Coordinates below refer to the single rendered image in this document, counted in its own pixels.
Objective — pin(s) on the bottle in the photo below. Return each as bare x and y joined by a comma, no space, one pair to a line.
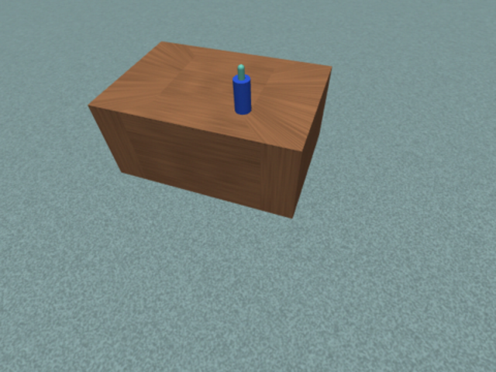
242,91

